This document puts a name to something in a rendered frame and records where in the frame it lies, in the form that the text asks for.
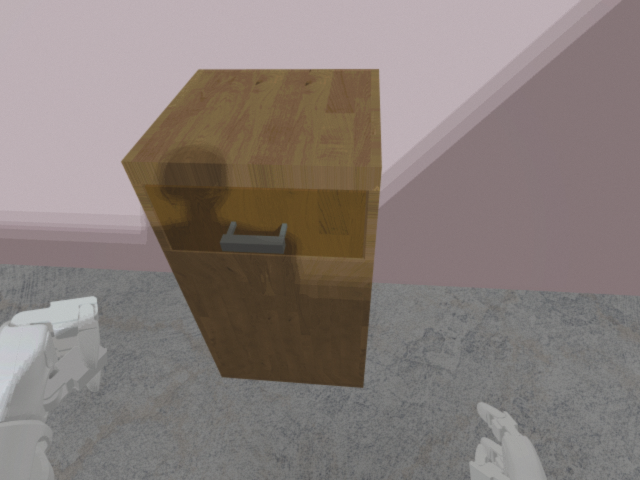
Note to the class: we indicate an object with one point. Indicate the right robot hand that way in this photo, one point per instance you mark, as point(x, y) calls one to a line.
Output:
point(517, 459)

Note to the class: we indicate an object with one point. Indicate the robot left forearm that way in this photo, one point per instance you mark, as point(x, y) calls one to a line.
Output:
point(23, 448)

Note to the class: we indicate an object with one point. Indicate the handle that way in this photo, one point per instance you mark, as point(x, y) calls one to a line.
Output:
point(253, 243)

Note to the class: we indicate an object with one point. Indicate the left robot hand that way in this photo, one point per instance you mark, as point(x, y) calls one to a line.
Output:
point(28, 354)

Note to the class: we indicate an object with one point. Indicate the drawer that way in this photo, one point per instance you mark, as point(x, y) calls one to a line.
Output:
point(320, 222)

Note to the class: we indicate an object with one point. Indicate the cabinet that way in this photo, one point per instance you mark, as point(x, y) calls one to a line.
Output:
point(286, 318)

